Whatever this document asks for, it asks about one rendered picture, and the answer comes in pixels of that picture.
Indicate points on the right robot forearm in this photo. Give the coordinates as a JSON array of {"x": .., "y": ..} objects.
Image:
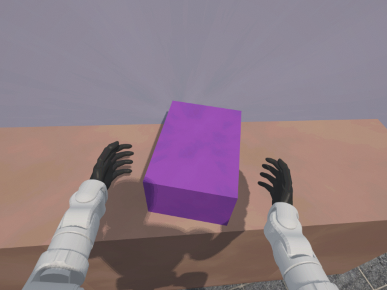
[{"x": 292, "y": 252}]

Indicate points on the left robot forearm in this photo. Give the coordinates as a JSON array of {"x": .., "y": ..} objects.
[{"x": 66, "y": 259}]

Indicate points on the right robot hand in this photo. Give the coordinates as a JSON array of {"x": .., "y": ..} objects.
[{"x": 282, "y": 190}]

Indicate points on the pedestal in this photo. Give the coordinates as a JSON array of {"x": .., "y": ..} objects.
[{"x": 338, "y": 170}]

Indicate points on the carton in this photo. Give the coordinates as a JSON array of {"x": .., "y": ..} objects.
[{"x": 194, "y": 170}]

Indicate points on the left robot hand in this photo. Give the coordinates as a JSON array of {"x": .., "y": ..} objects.
[{"x": 104, "y": 170}]

